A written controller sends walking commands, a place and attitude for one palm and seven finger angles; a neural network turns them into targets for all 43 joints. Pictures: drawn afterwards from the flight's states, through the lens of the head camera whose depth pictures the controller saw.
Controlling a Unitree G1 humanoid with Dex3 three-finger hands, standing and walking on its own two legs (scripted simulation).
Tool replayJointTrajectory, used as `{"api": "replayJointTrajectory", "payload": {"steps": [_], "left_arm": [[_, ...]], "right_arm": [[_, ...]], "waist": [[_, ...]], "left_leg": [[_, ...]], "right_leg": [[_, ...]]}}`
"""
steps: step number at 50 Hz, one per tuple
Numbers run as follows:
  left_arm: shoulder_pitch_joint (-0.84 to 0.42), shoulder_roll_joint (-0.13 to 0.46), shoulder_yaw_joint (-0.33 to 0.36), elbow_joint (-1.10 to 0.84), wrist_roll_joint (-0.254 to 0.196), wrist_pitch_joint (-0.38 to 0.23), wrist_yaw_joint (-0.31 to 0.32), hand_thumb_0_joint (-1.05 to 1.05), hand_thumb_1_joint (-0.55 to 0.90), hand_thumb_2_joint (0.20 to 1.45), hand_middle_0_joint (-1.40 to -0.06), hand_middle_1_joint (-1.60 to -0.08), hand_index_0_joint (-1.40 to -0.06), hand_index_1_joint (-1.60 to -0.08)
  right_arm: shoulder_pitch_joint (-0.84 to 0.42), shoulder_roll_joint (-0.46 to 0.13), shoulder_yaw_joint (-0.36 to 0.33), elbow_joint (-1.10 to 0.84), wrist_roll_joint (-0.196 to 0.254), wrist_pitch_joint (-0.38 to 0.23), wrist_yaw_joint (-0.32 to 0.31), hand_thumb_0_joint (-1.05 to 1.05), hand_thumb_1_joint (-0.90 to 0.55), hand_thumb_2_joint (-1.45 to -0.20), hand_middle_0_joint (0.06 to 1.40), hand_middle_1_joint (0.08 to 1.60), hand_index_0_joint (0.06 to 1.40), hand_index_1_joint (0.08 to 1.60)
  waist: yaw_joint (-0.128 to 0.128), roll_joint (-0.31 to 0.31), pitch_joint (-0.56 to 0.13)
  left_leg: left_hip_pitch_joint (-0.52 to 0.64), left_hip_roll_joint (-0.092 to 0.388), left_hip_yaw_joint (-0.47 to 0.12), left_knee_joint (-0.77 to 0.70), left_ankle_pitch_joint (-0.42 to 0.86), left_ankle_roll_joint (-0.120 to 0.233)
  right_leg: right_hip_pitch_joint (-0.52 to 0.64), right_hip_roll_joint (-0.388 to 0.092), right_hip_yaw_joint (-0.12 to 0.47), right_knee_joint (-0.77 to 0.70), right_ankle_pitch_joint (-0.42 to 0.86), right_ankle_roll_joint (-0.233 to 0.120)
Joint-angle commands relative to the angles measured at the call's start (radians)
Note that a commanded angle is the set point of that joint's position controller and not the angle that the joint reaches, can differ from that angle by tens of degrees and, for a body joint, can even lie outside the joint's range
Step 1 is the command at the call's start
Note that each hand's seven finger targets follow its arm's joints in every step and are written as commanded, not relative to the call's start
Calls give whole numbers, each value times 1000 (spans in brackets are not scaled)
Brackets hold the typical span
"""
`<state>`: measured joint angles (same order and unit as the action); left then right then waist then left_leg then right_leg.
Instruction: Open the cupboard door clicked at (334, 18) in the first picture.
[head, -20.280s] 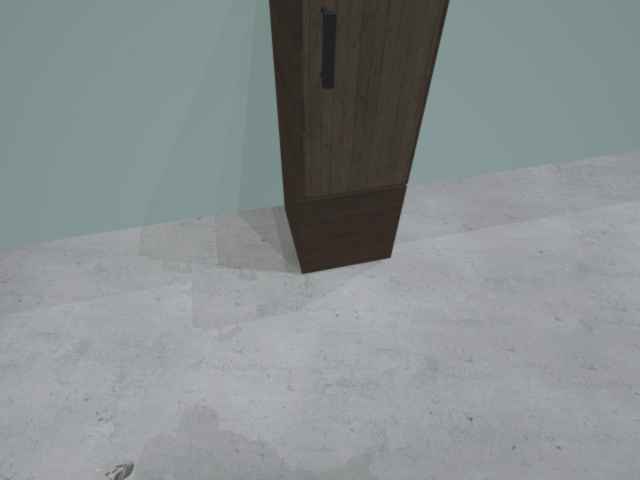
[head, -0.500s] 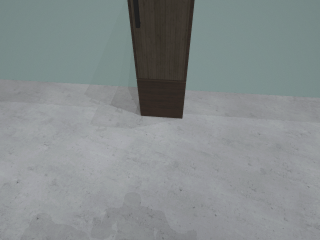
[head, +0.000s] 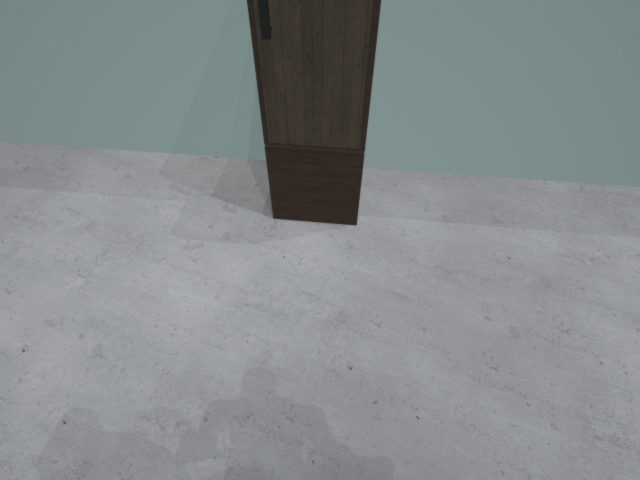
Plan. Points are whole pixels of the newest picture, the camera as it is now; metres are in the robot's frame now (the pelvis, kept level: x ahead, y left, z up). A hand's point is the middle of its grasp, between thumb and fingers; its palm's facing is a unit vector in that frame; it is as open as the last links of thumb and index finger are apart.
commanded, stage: come to a stop and stand still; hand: left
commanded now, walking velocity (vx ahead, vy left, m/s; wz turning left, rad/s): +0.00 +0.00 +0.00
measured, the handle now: (265, 4) +1.23 +0.21 +0.12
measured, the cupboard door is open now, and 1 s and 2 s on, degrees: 0 0 0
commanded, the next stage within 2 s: look again from close up in 0.10 s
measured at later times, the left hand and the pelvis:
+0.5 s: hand out of the picture +0.09 +0.23 -0.16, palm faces -0.01 -0.95 -0.31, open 16.2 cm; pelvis +0.00 +0.00 +0.00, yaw +0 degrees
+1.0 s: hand out of the picture +0.07 +0.24 -0.17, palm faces -0.01 -0.95 -0.31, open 16.4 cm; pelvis +0.03 +0.00 -0.01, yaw -3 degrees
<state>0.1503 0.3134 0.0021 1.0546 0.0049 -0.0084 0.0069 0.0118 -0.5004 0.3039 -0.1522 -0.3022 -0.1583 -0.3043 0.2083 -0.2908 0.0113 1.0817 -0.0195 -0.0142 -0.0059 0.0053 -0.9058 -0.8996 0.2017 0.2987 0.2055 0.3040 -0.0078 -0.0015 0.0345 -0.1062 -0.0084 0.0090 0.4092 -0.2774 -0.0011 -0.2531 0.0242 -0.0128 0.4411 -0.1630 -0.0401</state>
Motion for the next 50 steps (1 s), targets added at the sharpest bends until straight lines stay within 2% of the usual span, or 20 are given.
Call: {"api": "replayJointTrajectory", "payload": {"steps": [1,12,20,25,26,32,36,38,39,40,42,43,46,48,49,50], "left_arm": [[-19,159,32,-51,3,-26,9,0,-500,300,-150,-300,-150,-300],[-21,153,32,-41,2,-27,10,0,-500,300,-150,-300,-150,-300],[-22,147,32,-37,3,-23,8,0,-500,300,-150,-300,-150,-300],[-15,141,32,-35,4,-23,7,0,-500,300,-150,-300,-150,-300],[-15,143,32,-35,5,-24,7,0,-500,300,-150,-300,-150,-300],[-14,142,33,-33,3,-27,8,0,-500,300,-150,-300,-150,-300],[-8,139,31,-29,3,-27,8,0,-500,300,-150,-300,-150,-300],[-10,143,30,-26,3,-25,7,0,-500,300,-150,-300,-150,-300],[26,79,19,-11,2,-16,8,0,-500,300,-150,-300,-150,-300],[55,54,16,-2,5,-7,7,0,-500,300,-150,-300,-150,-300],[76,58,24,-8,12,3,-1,0,-500,300,-150,-300,-150,-300],[82,57,30,-16,14,6,-5,0,-500,300,-150,-300,-150,-300],[95,42,37,-38,17,1,-16,0,-500,300,-150,-300,-150,-300],[110,18,39,-47,18,-11,-22,0,-500,300,-150,-300,-150,-300],[124,11,39,-49,19,-16,-22,0,-500,300,-150,-300,-150,-300],[151,11,41,-46,19,-23,-22,0,-500,300,-150,-300,-150,-300]], "right_arm": [[4,-158,-32,-45,2,-24,-11,0,-900,-900,200,300,200,300],[14,-148,-31,-24,3,-24,-13,0,-900,-900,200,300,200,300],[17,-143,-31,-16,1,-23,-13,0,-900,-900,200,300,200,300],[17,-140,-31,-16,2,-24,-13,0,-900,-900,200,300,200,300],[20,-138,-30,-14,2,-23,-13,0,-900,-900,200,300,200,300],[26,-140,-32,-12,3,-25,-15,0,-900,-900,200,300,200,300],[21,-136,-32,-11,3,-24,-15,0,-900,-900,200,300,200,300],[20,-137,-31,-8,3,-23,-15,0,-900,-900,200,300,200,300],[48,-77,-17,6,-2,-17,-13,0,-900,-900,200,300,200,300],[82,-50,-11,16,-5,-9,-10,0,-900,-900,200,300,200,300],[110,-53,-16,15,-10,-1,-7,0,-900,-900,200,300,200,300],[119,-57,-19,12,-13,-1,-5,0,-900,-900,200,300,200,300],[136,-68,-29,-2,-13,-6,-4,0,-900,-900,200,300,200,300],[153,-72,-34,-8,-10,-14,-5,0,-900,-900,200,300,200,300],[153,-72,-36,-13,-8,-17,-5,0,-900,-900,200,300,200,300],[150,-64,-36,-17,-6,-22,-5,0,-900,-900,200,300,200,300]], "waist": [[0,-21,-56],[3,-10,-48],[5,-6,-26],[6,-2,-28],[5,-16,-29],[1,-12,-49],[3,-1,-37],[5,5,-26],[7,-3,-34],[9,-11,-22],[13,-18,36],[12,1,59],[11,37,103],[14,56,120],[20,53,123],[34,39,118]], "left_leg": [[-94,110,-85,-81,76,30],[-96,117,-82,-92,87,27],[-104,118,-83,-106,51,28],[-98,119,-84,-108,56,30],[-97,120,-83,-105,58,30],[-82,124,-82,-102,94,29],[-79,126,-81,-106,94,29],[-93,126,-81,-110,72,29],[-87,121,-65,-102,19,23],[-97,113,-55,-91,-88,23],[-139,107,-56,-90,-263,38],[-150,111,-61,-98,-307,44],[-145,151,-99,-119,-345,72],[-135,186,-127,-121,-288,98],[-141,192,-125,-102,-243,105],[-167,181,-104,-54,-187,103]], "right_leg": [[121,-148,171,-86,65,-21],[135,-146,170,-86,98,-21],[119,-141,171,-102,37,-19],[117,-140,169,-103,41,-18],[120,-139,170,-103,47,-18],[135,-142,166,-92,112,-20],[125,-139,163,-90,120,-20],[125,-140,165,-97,90,-18],[120,-136,166,-100,11,-13],[106,-125,175,-101,-139,-15],[40,-109,198,-108,-355,-30],[6,-101,199,-99,-397,-35],[-61,-60,163,-17,-365,-47],[-77,-34,124,55,-280,-45],[-66,-31,115,70,-253,-45],[-22,-41,132,63,-233,-51]]}}
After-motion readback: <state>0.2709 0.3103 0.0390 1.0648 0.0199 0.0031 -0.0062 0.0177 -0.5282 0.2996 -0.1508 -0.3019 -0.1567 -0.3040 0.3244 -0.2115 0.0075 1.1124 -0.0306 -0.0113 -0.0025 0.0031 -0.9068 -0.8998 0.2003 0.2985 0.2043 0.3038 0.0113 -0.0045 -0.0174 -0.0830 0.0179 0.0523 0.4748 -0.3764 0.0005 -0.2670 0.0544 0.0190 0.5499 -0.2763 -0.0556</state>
